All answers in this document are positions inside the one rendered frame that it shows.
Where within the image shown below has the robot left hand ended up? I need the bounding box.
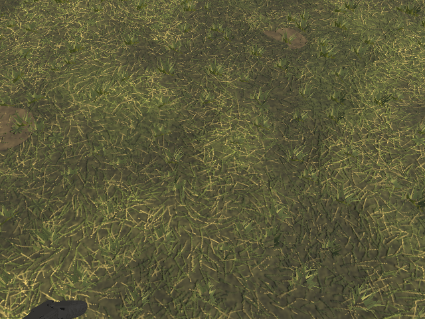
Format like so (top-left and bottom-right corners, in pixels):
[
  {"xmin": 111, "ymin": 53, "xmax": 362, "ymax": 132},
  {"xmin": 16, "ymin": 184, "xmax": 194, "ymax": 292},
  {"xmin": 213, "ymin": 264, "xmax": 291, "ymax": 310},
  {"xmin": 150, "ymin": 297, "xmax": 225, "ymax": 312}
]
[{"xmin": 23, "ymin": 300, "xmax": 87, "ymax": 319}]

